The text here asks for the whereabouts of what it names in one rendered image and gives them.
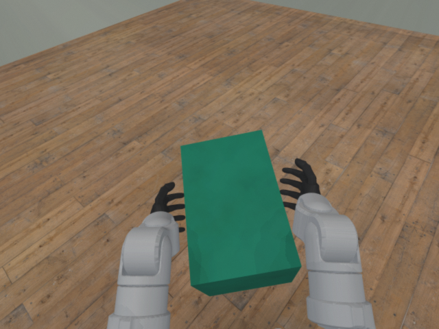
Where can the carton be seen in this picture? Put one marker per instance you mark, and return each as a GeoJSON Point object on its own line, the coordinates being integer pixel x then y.
{"type": "Point", "coordinates": [238, 233]}

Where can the left robot hand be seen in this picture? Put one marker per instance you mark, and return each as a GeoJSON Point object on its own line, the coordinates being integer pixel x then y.
{"type": "Point", "coordinates": [163, 198]}

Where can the robot right forearm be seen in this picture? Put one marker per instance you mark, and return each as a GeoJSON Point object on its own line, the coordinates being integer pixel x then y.
{"type": "Point", "coordinates": [336, 291]}

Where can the right robot hand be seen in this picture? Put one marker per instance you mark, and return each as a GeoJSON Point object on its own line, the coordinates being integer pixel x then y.
{"type": "Point", "coordinates": [308, 184]}

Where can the robot left forearm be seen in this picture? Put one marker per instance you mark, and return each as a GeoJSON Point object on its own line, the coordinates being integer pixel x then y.
{"type": "Point", "coordinates": [144, 274]}

